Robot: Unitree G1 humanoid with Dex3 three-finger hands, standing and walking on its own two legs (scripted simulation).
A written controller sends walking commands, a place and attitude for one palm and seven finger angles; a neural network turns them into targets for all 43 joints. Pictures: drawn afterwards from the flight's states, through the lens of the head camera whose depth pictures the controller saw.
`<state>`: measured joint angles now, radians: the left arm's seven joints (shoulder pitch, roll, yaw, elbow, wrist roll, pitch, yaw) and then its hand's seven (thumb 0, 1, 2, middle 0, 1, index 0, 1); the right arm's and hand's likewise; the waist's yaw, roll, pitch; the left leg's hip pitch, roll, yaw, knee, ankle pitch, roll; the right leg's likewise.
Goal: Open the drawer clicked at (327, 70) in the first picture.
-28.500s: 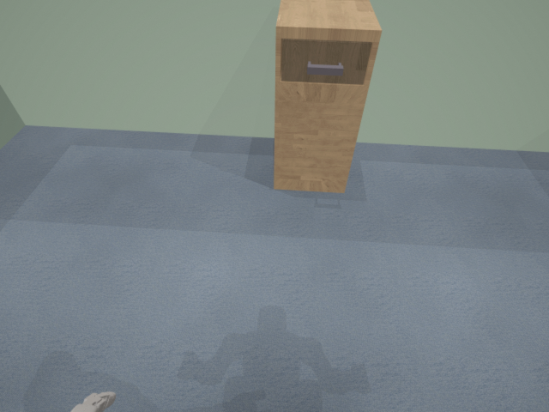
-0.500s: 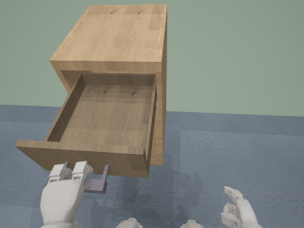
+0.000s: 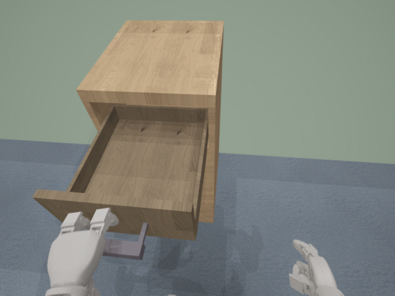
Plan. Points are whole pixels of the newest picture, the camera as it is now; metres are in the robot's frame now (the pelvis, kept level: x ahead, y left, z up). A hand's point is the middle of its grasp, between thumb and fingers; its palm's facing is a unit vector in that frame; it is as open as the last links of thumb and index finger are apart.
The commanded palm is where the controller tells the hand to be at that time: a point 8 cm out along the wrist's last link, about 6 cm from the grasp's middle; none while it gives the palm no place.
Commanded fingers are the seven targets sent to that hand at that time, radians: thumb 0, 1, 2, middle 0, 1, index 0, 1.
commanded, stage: lift the hand off the handle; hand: left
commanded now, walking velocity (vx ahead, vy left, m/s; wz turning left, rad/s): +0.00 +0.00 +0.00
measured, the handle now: (115, 236) +0.24 +0.21 -0.03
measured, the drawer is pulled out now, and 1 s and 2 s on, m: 0.30 0.30 0.30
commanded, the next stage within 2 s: draw the hand back to the body in 1.64 s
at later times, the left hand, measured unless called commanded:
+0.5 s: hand (86, 246) +0.19 +0.23 +0.04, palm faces +0.05 -0.12 -0.99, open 13.7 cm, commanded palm +0.16 +0.22 +0.09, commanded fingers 0.00 -0.50 0.30 -0.30 -1.20 -0.30 -1.20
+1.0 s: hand (82, 237) +0.20 +0.22 +0.07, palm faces +0.04 -0.12 -0.99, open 13.8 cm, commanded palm +0.17 +0.22 +0.13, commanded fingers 0.00 -0.50 0.30 -0.30 -1.20 -0.30 -1.20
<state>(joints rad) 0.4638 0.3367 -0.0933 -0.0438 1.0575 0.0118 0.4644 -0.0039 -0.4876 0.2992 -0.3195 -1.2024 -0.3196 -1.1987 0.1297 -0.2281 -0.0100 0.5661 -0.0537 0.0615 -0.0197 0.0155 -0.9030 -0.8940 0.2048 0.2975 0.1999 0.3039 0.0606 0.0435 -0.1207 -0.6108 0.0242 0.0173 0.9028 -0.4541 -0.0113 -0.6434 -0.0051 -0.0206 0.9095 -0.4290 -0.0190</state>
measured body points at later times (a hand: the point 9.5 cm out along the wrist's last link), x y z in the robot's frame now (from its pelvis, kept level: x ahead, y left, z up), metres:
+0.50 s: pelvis +0.01 +0.00 +0.01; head +0.03 -0.02 +0.46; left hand +0.19 +0.23 +0.09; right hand +0.22 -0.21 -0.09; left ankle +0.00 +0.13 -0.69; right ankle +0.01 -0.11 -0.69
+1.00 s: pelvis +0.02 +0.00 +0.02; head +0.03 -0.03 +0.47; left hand +0.19 +0.23 +0.12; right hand +0.23 -0.20 -0.07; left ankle +0.00 +0.13 -0.69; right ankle +0.01 -0.11 -0.69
